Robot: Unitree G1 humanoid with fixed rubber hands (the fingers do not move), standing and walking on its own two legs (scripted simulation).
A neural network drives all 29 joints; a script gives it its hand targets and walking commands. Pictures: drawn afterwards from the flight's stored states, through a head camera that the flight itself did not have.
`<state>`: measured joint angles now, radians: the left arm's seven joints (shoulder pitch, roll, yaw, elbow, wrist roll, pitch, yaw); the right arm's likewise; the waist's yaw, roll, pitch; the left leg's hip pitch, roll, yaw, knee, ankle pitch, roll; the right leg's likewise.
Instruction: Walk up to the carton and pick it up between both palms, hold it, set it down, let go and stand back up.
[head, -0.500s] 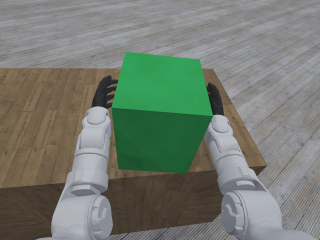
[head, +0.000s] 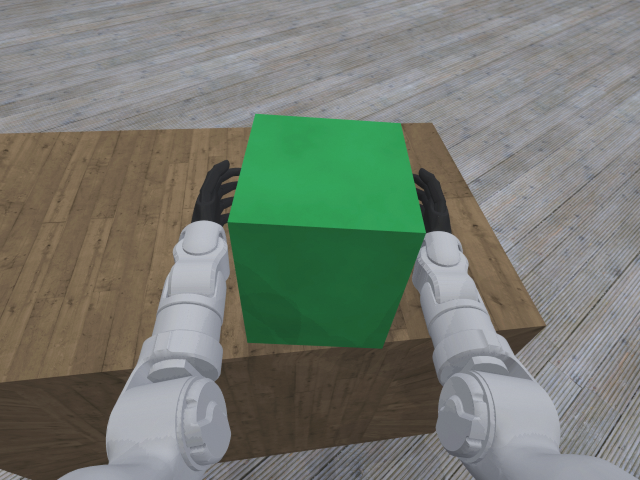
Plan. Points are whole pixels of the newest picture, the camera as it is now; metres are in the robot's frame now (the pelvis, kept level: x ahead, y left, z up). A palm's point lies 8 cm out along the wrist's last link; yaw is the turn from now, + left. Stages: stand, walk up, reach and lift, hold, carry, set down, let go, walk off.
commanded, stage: set down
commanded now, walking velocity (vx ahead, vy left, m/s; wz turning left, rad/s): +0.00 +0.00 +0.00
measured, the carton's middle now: (321, 236) +0.43 -0.02 +0.06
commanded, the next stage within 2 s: none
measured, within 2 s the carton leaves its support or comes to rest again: rests again in 0.58 s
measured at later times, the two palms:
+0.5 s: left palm (214, 225) +0.43 +0.13 +0.08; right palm (426, 230) +0.41 -0.16 +0.08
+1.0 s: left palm (216, 228) +0.43 +0.13 +0.08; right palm (427, 237) +0.41 -0.16 +0.08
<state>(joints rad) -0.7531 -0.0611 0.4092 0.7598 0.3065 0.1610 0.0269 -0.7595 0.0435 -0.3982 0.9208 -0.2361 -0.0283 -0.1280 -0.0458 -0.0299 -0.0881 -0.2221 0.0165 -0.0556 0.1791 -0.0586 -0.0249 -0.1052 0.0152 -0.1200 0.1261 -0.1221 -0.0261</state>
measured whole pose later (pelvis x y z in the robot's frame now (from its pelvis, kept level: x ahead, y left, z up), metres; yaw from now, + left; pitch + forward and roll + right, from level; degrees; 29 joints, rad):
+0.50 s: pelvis +0.00 +0.00 +0.00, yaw +0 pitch +12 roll +0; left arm -0.81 -0.04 0.46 0.90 0.32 0.05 0.03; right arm -0.80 0.07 -0.51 0.92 -0.37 -0.04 -0.11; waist -0.03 0.00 -0.14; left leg -0.34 0.02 -0.05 0.15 -0.03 -0.02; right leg -0.23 0.02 -0.12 0.12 -0.11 -0.03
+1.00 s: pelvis -0.01 +0.00 +0.00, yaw -1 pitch +13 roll +0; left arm -0.84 -0.05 0.50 0.94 0.34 -0.03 0.02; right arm -0.80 0.09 -0.58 0.88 -0.44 -0.09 -0.08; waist -0.02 0.01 -0.12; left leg -0.36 0.02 -0.04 0.14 -0.01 -0.02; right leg -0.27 0.02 -0.10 0.12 -0.09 -0.02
